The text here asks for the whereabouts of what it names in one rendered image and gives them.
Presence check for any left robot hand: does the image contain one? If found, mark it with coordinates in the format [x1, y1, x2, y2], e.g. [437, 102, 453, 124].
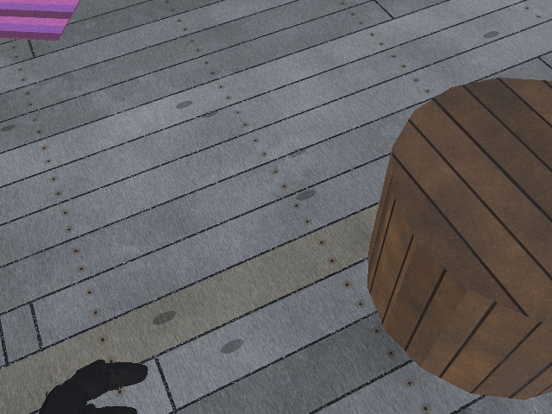
[39, 360, 148, 414]

